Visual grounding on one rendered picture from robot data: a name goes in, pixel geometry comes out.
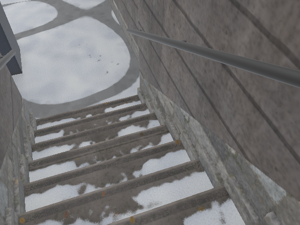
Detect stairs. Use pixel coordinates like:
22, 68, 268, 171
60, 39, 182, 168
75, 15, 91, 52
18, 95, 261, 225

